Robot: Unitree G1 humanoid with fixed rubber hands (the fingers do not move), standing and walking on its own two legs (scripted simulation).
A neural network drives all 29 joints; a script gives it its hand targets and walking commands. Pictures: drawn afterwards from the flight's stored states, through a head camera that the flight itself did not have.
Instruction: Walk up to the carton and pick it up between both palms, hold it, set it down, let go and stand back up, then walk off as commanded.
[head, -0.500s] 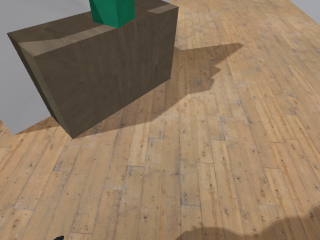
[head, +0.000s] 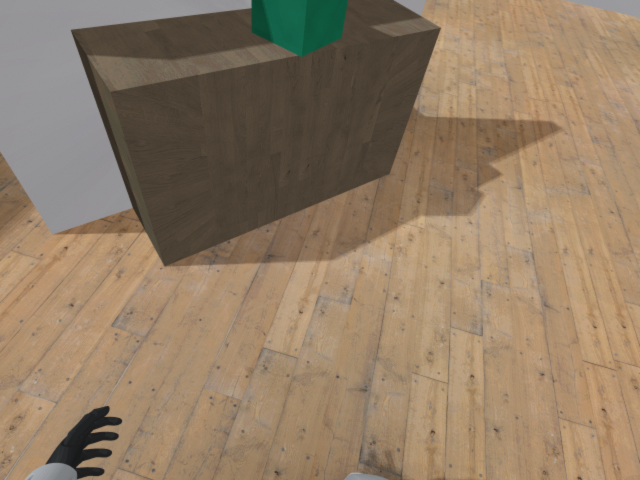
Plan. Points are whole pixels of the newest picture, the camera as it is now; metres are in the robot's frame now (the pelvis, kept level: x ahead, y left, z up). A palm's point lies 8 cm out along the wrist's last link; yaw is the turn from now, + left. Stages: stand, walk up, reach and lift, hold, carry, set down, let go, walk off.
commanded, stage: walk up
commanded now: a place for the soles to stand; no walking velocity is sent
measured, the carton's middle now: out of the picture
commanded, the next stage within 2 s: none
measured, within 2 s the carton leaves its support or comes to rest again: neither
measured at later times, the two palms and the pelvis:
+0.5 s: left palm (85, 473) +0.15 +0.28 -0.13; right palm (467, 296) +0.42 -0.29 -0.09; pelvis +0.22 -0.03 -0.02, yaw +12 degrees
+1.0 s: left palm (186, 294) +0.39 +0.20 -0.08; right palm (491, 229) +0.61 -0.40 -0.11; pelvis +0.45 -0.13 +0.00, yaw +20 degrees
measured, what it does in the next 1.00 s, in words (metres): walks ahead, turning left: right foot, then left foot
